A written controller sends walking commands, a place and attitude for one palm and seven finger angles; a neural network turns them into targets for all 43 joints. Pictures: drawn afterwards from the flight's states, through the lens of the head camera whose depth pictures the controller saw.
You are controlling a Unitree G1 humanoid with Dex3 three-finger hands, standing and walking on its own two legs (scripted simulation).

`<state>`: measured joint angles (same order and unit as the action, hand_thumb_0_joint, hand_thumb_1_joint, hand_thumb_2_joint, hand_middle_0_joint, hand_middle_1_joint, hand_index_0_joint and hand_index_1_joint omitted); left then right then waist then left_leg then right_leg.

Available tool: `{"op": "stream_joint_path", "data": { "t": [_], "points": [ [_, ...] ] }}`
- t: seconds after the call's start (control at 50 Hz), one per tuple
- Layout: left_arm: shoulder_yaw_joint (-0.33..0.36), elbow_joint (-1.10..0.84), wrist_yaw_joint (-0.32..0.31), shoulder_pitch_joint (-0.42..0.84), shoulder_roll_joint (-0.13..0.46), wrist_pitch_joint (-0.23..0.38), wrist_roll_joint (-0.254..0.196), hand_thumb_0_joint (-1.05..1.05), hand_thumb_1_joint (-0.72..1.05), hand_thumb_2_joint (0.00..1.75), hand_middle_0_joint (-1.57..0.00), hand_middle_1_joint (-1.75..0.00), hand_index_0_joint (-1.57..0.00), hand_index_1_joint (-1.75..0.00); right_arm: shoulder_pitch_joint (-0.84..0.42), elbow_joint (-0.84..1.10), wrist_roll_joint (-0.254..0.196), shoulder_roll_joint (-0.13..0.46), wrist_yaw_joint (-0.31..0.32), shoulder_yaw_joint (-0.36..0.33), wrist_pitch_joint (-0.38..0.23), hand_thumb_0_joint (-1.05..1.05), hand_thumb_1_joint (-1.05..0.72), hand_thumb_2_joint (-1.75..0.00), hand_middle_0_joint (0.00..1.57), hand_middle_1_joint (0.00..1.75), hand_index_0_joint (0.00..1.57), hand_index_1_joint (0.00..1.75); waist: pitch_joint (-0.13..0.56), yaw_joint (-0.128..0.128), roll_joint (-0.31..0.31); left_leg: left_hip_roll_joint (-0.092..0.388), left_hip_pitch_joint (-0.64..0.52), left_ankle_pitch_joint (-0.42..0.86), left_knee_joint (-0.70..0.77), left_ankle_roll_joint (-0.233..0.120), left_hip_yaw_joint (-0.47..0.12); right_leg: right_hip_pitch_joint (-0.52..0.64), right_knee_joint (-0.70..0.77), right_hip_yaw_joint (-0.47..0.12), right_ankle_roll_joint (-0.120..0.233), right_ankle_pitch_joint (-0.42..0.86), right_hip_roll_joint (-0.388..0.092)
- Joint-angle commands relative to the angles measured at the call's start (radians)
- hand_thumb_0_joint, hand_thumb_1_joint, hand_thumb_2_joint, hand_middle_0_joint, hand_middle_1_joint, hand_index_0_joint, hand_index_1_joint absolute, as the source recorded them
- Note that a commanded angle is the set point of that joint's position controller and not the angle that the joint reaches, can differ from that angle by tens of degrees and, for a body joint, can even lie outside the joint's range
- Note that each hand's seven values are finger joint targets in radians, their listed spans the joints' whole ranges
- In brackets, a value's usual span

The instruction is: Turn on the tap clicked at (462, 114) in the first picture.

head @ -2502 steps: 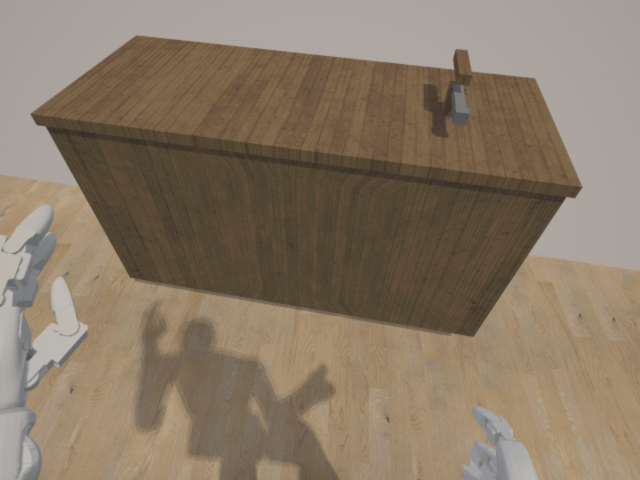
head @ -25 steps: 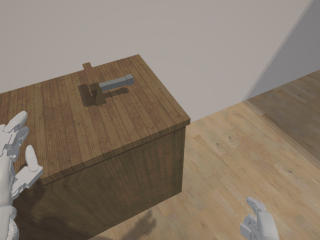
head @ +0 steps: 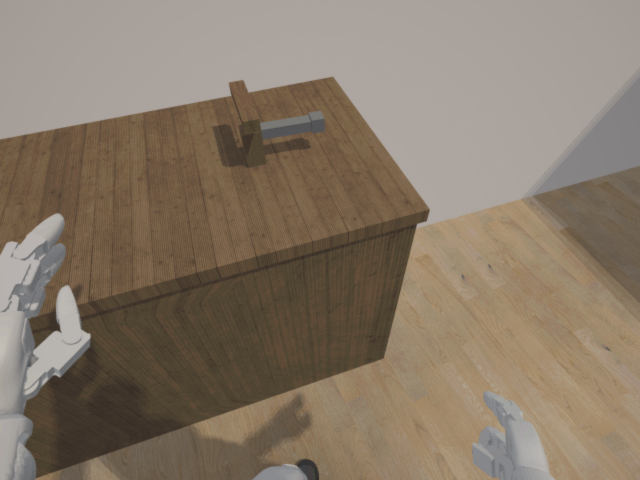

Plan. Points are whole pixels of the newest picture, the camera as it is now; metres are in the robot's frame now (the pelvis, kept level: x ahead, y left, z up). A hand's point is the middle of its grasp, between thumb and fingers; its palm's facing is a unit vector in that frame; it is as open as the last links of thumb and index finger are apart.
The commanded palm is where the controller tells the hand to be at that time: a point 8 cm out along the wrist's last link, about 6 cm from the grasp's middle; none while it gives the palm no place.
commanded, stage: step back with the hand held close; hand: left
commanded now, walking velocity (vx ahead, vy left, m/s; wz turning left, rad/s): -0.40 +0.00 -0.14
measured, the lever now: (316, 122) +0.71 +0.10 +0.05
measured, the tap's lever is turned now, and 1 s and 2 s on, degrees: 86 86 86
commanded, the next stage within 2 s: stop stepping back and stand still in 0.42 s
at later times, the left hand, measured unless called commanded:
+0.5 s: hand out of the picture +0.14 +0.32 +0.17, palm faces +0.34 -0.84 -0.42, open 7.4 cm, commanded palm +0.09 +0.35 +0.18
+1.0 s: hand out of the picture +0.05 +0.44 +0.18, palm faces +0.38 -0.85 -0.36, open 7.4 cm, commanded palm +0.00 +0.47 +0.18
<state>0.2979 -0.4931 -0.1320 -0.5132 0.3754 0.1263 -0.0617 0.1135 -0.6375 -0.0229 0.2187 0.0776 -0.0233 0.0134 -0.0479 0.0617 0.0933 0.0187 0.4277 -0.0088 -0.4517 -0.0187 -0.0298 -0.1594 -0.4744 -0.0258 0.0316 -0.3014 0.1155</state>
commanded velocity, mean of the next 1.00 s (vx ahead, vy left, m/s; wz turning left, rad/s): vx -0.12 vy -0.10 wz -0.07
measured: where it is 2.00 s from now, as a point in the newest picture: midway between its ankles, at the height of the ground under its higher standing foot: outside the picture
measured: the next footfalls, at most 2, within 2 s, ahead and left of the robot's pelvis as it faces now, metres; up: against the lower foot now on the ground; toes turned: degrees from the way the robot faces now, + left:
right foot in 0.52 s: -0.16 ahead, -0.02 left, +0.00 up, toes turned -1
left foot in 0.58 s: +0.11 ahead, +0.11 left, +0.00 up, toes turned -4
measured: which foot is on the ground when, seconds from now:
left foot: down 0.00-0.48, up 0.50-0.56, down 0.58-0.72, up 0.74-0.90, down 0.92-1.00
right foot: down 0.00-0.28, up 0.30-0.50, down 0.52-0.62, up 0.64-0.74, down 0.76-1.00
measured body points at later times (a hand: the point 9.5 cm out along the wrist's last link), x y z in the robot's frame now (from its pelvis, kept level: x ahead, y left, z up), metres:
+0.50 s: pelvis -0.08 +0.08 +0.00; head -0.06 +0.10 +0.45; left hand +0.11 +0.36 +0.19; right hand +0.09 -0.15 -0.09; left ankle +0.10 +0.11 -0.72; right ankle -0.20 -0.01 -0.73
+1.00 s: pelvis -0.19 +0.20 -0.03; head -0.17 +0.22 +0.42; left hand +0.02 +0.48 +0.20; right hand -0.04 -0.04 -0.11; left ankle -0.14 +0.38 -0.73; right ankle -0.15 +0.07 -0.72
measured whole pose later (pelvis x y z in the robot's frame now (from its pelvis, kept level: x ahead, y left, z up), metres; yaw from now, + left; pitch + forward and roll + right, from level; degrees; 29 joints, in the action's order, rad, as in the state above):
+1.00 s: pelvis -0.19 +0.20 -0.03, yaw -6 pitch -3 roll +0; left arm 0.43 -0.59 -0.14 -0.34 0.44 0.14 -0.08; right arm 0.17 -0.65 -0.01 0.18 0.03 -0.04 -0.07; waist -0.09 0.05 -0.04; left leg 0.05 0.38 -0.41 -0.83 0.06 -0.12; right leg -0.44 -0.89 -0.06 0.00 -0.50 0.02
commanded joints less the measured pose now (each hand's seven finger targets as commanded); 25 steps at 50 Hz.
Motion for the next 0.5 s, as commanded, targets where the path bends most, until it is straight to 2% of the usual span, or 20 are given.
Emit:
{"op": "stream_joint_path", "data": {
  "t": [0.0,0.06,0.08,0.12,0.14,0.16,0.18,0.2,0.22,0.24,0.26,0.28,0.3,0.32,0.36,0.4,0.42,0.44,0.46,0.48],
  "points": [
    [0.11,-0.192,-0.02,0.225,0.201,0.057,-0.006,0.0,0.9,0.9,-0.2,-0.3,-0.2,-0.3,-0.114,0.172,0.004,0.105,0.022,-0.029,-0.05,0.0,-0.9,-0.9,0.2,0.3,0.2,0.3,0.191,-0.055,-0.044,0.061,-0.445,0.128,-0.033,0.0,0.001,-0.27,0.106,-0.052,-0.102,0.325,-0.122],
    [0.115,-0.214,-0.025,0.233,0.207,0.072,-0.006,0.0,0.9,0.9,-0.2,-0.3,-0.2,-0.3,-0.129,0.176,0.012,0.103,0.021,-0.023,-0.047,0.0,-0.9,-0.9,0.2,0.3,0.2,0.3,0.11,-0.059,0.025,0.06,-0.33,-0.214,0.013,0.013,-0.047,-0.29,0.158,-0.092,-0.048,0.045,-0.113],
    [0.115,-0.216,-0.025,0.219,0.206,0.078,-0.006,0.0,0.9,0.9,-0.2,-0.3,-0.2,-0.3,-0.126,0.179,0.016,0.102,0.018,-0.023,-0.044,0.0,-0.9,-0.9,0.2,0.3,0.2,0.3,0.086,-0.06,0.003,0.042,-0.318,-0.282,-0.019,0.03,-0.046,-0.334,0.201,-0.111,-0.018,-0.086,-0.128],
    [0.107,-0.223,-0.032,0.186,0.206,0.088,-0.004,0.0,0.9,0.9,-0.2,-0.3,-0.2,-0.3,-0.109,0.168,0.017,0.095,0.012,-0.028,-0.038,0.0,-0.9,-0.9,0.2,0.3,0.2,0.3,0.069,-0.064,-0.065,-0.018,-0.427,-0.277,-0.231,0.075,-0.007,-0.548,0.312,-0.178,0.061,-0.321,-0.223],
    [0.129,-0.22,-0.034,0.156,0.223,0.09,-0.004,0.0,0.9,0.9,-0.2,-0.3,-0.2,-0.3,-0.104,0.16,0.021,0.092,0.011,-0.032,-0.04,0.0,-0.9,-0.9,0.2,0.3,0.2,0.3,0.09,-0.063,-0.098,-0.028,-0.476,-0.262,-0.309,0.08,-0.003,-0.605,0.329,-0.187,0.083,-0.321,-0.257],
    [0.111,-0.211,-0.032,0.138,0.2,0.087,0.001,0.0,0.9,0.9,-0.2,-0.3,-0.2,-0.3,-0.1,0.164,0.021,0.082,0.011,-0.023,-0.038,0.0,-0.9,-0.9,0.2,0.3,0.2,0.3,0.069,-0.069,-0.13,-0.025,-0.468,-0.243,-0.338,0.075,-0.006,-0.627,0.313,-0.175,0.093,-0.272,-0.277],
    [0.117,-0.217,-0.03,0.136,0.203,0.086,0.005,0.0,0.9,0.9,-0.2,-0.3,-0.2,-0.3,-0.094,0.173,0.021,0.083,0.011,-0.014,-0.038,0.0,-0.9,-0.9,0.2,0.3,0.2,0.3,0.058,-0.072,-0.133,-0.022,-0.427,-0.225,-0.3,0.069,-0.004,-0.596,0.272,-0.149,0.083,-0.175,-0.266],
    [0.125,-0.205,-0.026,0.139,0.207,0.083,0.002,0.0,0.9,0.9,-0.2,-0.3,-0.2,-0.3,-0.087,0.178,0.021,0.086,0.012,-0.007,-0.035,0.0,-0.9,-0.9,0.2,0.3,0.2,0.3,0.048,-0.076,-0.124,-0.012,-0.395,-0.214,-0.223,0.066,-0.018,-0.561,0.212,-0.111,0.061,-0.11,-0.234],
    [0.126,-0.194,-0.021,0.151,0.201,0.078,-0.001,0.0,0.9,0.9,-0.2,-0.3,-0.2,-0.3,-0.098,0.188,0.024,0.095,0.016,-0.002,-0.032,0.0,-0.9,-0.9,0.2,0.3,0.2,0.3,0.027,-0.074,-0.052,0.016,-0.328,-0.225,-0.081,0.055,-0.058,-0.493,0.129,-0.074,0.026,-0.062,-0.168],
    [0.134,-0.206,-0.013,0.19,0.207,0.073,-0.002,0.0,0.9,0.9,-0.2,-0.3,-0.2,-0.3,-0.126,0.211,0.029,0.113,0.02,-0.003,-0.033,0.0,-0.9,-0.9,0.2,0.3,0.2,0.3,0.018,-0.06,0.085,0.071,-0.21,-0.244,0.141,0.038,-0.148,-0.361,0.014,-0.02,-0.02,-0.067,-0.058],
    [0.165,-0.208,-0.013,0.184,0.219,0.079,0.007,0.0,0.9,0.9,-0.2,-0.3,-0.2,-0.3,-0.135,0.22,0.035,0.132,0.017,-0.007,-0.034,0.0,-0.9,-0.9,0.2,0.3,0.2,0.3,0.1,-0.047,0.255,0.185,-0.004,-0.538,0.372,0.002,-0.317,-0.074,-0.218,0.002,-0.039,-0.113,0.048],
    [0.185,-0.207,-0.012,0.181,0.221,0.08,0.02,0.0,0.9,0.9,-0.2,-0.3,-0.2,-0.3,-0.125,0.226,0.05,0.132,0.018,-0.017,-0.036,0.0,-0.9,-0.9,0.2,0.3,0.2,0.3,0.146,-0.038,0.278,0.241,0.196,-0.757,0.494,-0.019,-0.397,0.148,-0.417,-0.026,-0.029,-0.142,0.093],
    [0.195,-0.176,-0.006,0.168,0.219,0.078,0.032,0.0,0.9,0.9,-0.2,-0.3,-0.2,-0.3,-0.119,0.215,0.058,0.136,0.012,-0.025,-0.032,0.0,-0.9,-0.9,0.2,0.3,0.2,0.3,0.157,-0.028,0.258,0.269,0.33,-0.844,0.552,0.004,-0.375,0.277,-0.537,-0.015,-0.019,-0.132,0.119],
    [0.188,-0.196,0.003,0.168,0.213,0.078,0.021,0.0,0.9,0.9,-0.2,-0.3,-0.2,-0.3,-0.103,0.207,0.063,0.117,0.002,-0.036,-0.034,0.0,-0.9,-0.9,0.2,0.3,0.2,0.3,0.198,-0.017,0.192,0.242,0.28,-0.733,0.555,0.083,-0.322,0.279,-0.539,0.01,-0.001,-0.154,0.123],
    [0.143,-0.247,0.007,0.112,0.183,0.071,-0.002,0.0,0.9,0.9,-0.2,-0.3,-0.2,-0.3,-0.111,0.209,0.047,0.104,-0.018,-0.042,-0.046,0.0,-0.9,-0.9,0.2,0.3,0.2,0.3,0.251,-0.001,0.137,0.152,0.038,-0.503,0.476,0.149,-0.147,0.203,-0.379,0.052,0.017,-0.196,0.115],
    [0.101,-0.271,0.006,0.043,0.165,0.058,-0.017,0.0,0.9,0.9,-0.2,-0.3,-0.2,-0.3,-0.085,0.185,0.022,0.078,-0.037,-0.028,-0.058,0.0,-0.9,-0.9,0.2,0.3,0.2,0.3,0.294,-0.002,0.114,0.084,-0.213,-0.319,0.311,0.14,0.002,0.058,-0.101,0.073,0.043,-0.233,0.066],
    [0.101,-0.297,0.005,0.039,0.175,0.059,-0.018,0.0,0.9,0.9,-0.2,-0.3,-0.2,-0.3,-0.064,0.172,0.014,0.071,-0.043,-0.024,-0.058,0.0,-0.9,-0.9,0.2,0.3,0.2,0.3,0.278,-0.007,0.035,0.034,-0.363,-0.216,0.097,0.14,0.076,-0.11,0.125,0.036,0.064,-0.227,-0.017],
    [0.11,-0.319,-0.002,0.049,0.185,0.068,-0.018,0.0,0.9,0.9,-0.2,-0.3,-0.2,-0.3,-0.044,0.152,0.005,0.072,-0.044,-0.024,-0.055,0.0,-0.9,-0.9,0.2,0.3,0.2,0.3,0.262,-0.022,-0.101,0.011,-0.501,-0.161,-0.2,0.143,0.07,-0.316,0.277,-0.092,0.112,-0.103,-0.183],
    [0.118,-0.332,-0.007,0.082,0.198,0.076,-0.006,0.0,0.9,0.9,-0.2,-0.3,-0.2,-0.3,-0.065,0.132,0.012,0.082,-0.037,-0.019,-0.058,0.0,-0.9,-0.9,0.2,0.3,0.2,0.3,0.177,-0.031,-0.221,-0.004,-0.468,-0.236,-0.381,0.119,0.003,-0.452,0.357,-0.241,0.15,0.038,-0.322],
    [0.135,-0.353,-0.007,0.138,0.221,0.087,0.001,0.0,0.9,0.9,-0.2,-0.3,-0.2,-0.3,-0.086,0.141,0.017,0.088,-0.031,-0.007,-0.061,0.0,-0.9,-0.9,0.2,0.3,0.2,0.3,0.109,-0.032,-0.219,-0.038,-0.33,-0.361,-0.505,0.089,-0.008,-0.446,0.321,-0.289,0.187,0.25,-0.381]
  ]
}}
